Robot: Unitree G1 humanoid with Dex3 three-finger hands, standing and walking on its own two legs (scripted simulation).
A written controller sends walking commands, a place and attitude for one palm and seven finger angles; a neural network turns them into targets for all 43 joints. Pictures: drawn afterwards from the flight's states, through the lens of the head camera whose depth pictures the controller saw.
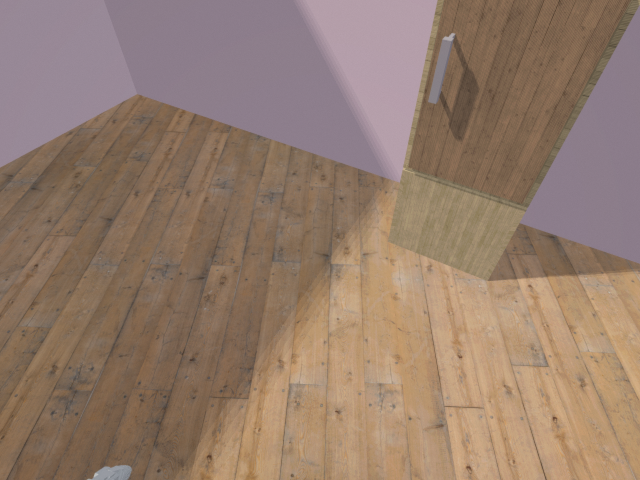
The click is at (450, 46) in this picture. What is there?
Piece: cupboard door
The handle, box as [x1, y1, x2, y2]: [428, 33, 454, 103]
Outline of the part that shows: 453,33 451,33 448,37 445,36 442,39 428,100 430,102 435,103 438,99 452,40 454,37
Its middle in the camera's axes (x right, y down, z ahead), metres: +0.33 -0.46 +1.06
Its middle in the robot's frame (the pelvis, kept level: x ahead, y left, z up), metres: +1.12 -0.28 +0.02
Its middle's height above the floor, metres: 0.79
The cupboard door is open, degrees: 0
